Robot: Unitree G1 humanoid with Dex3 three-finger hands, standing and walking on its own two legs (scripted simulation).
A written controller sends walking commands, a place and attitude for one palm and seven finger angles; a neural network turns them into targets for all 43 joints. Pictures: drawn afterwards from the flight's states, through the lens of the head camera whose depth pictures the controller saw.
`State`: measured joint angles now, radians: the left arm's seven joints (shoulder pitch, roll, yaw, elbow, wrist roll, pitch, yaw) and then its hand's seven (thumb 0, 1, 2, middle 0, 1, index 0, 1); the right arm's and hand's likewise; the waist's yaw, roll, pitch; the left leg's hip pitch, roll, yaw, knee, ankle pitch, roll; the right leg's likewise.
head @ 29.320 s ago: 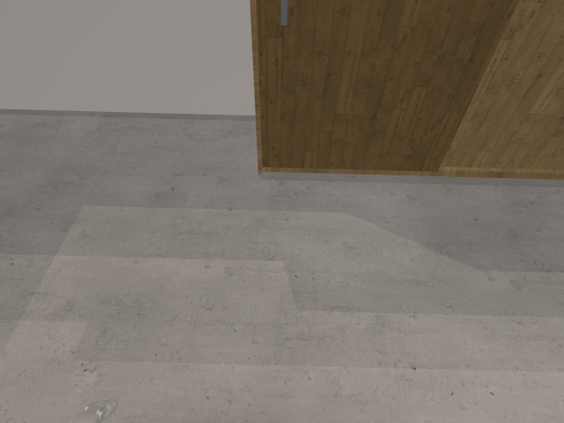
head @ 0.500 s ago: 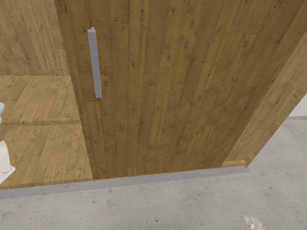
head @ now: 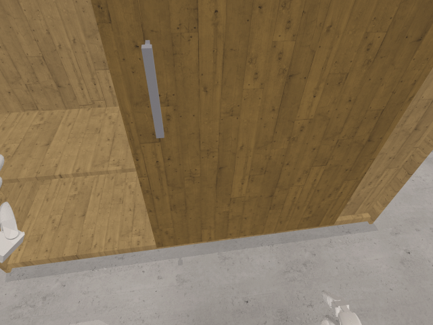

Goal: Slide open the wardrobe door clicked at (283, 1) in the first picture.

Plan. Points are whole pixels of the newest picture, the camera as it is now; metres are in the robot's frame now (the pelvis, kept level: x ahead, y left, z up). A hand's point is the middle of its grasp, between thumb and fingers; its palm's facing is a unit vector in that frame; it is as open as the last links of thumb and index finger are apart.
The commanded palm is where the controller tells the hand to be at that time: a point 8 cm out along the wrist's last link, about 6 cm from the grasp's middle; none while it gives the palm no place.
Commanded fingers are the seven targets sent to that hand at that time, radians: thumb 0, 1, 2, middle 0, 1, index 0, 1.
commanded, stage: stop stepping back and stand still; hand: left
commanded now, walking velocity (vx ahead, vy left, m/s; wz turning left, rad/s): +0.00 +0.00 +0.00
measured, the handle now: (154, 92) +0.61 +0.22 +0.13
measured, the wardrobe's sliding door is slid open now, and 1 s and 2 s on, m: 0.67 0.67 0.67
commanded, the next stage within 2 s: let the arm hang, fingers relaxed in 1.16 s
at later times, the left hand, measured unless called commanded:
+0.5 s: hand (37, 220) +0.22 +0.30 +0.14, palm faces +0.40 -0.76 -0.51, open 7.4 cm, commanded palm +0.17 +0.31 +0.18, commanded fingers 0.00 0.90 0.90 -0.20 -0.30 -0.20 -0.30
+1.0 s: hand (78, 231) +0.21 +0.23 +0.13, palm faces +0.44 -0.80 -0.41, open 7.4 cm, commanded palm +0.15 +0.26 +0.18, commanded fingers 0.00 0.90 0.90 -0.20 -0.30 -0.20 -0.30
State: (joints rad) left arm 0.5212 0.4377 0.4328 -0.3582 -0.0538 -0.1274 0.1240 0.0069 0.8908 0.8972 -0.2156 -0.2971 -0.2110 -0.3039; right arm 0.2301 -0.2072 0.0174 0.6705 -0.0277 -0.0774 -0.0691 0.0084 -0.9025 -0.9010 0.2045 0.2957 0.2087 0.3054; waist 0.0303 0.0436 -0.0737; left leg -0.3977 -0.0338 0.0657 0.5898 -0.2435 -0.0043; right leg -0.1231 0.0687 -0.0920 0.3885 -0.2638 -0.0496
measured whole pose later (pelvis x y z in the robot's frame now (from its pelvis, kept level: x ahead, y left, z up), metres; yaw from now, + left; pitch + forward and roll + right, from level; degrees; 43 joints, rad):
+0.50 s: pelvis +0.03 +0.01 +0.01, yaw +0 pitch +3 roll -1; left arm 0.59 0.43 0.42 -0.39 -0.05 -0.17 0.13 0.01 0.90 0.90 -0.21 -0.30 -0.20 -0.30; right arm 0.23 -0.18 0.03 0.64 -0.02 -0.14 -0.07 0.01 -0.90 -0.90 0.20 0.30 0.21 0.31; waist 0.01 0.00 -0.03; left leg -0.27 -0.08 0.06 0.37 -0.16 0.09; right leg -0.12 -0.01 -0.05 0.34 -0.27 0.00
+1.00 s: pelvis +0.02 -0.04 +0.00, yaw +1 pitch +0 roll -1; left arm 0.52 0.36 0.35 -0.36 -0.04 -0.15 0.14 0.01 0.89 0.90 -0.21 -0.30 -0.21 -0.30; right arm 0.24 -0.24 0.00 0.64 0.00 -0.10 -0.08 0.01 -0.91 -0.90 0.20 0.29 0.20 0.30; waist 0.01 0.01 -0.04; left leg -0.30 0.00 0.02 0.51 -0.21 0.03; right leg -0.13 0.07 -0.09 0.42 -0.30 -0.07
